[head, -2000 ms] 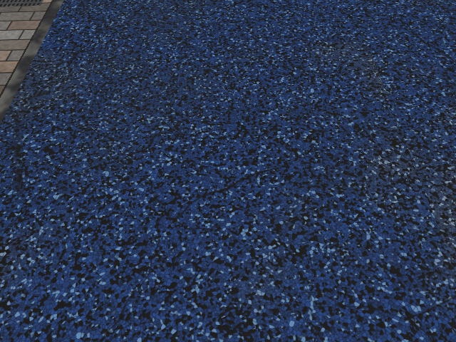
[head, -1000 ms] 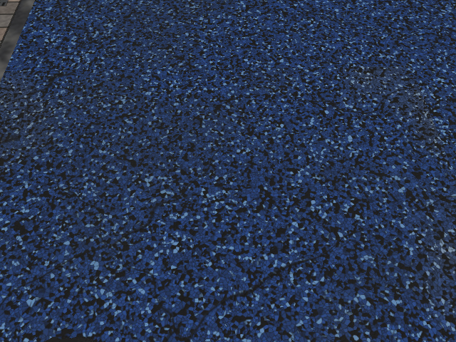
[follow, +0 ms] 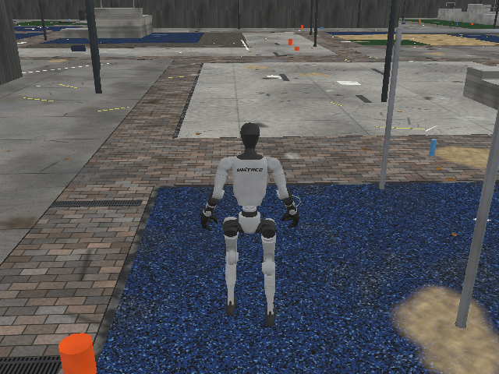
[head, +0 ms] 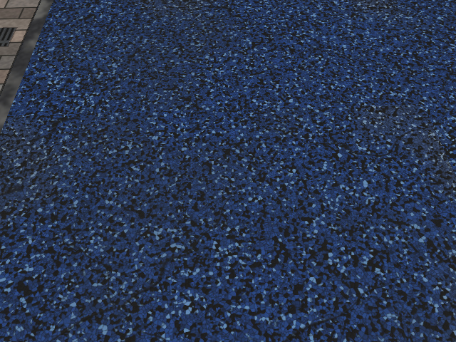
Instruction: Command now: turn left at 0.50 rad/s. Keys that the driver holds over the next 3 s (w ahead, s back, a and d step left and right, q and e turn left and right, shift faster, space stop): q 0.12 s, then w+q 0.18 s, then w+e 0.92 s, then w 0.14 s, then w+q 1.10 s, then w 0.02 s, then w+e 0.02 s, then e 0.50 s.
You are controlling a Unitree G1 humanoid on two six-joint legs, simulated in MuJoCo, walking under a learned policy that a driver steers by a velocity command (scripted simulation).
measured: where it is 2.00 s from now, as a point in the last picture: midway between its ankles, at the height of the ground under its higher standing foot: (266, 221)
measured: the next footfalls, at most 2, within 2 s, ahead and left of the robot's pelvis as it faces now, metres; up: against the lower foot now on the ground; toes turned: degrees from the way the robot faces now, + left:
left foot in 0.08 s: +0.05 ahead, +0.13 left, +0.00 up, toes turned +4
right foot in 0.60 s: +0.21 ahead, -0.08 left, +0.00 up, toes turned +8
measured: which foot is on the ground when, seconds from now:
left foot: up 0.00-0.06, down 0.08-0.62, up 0.64-1.00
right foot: down 0.00-0.08, up 0.10-0.58, down 0.60-1.00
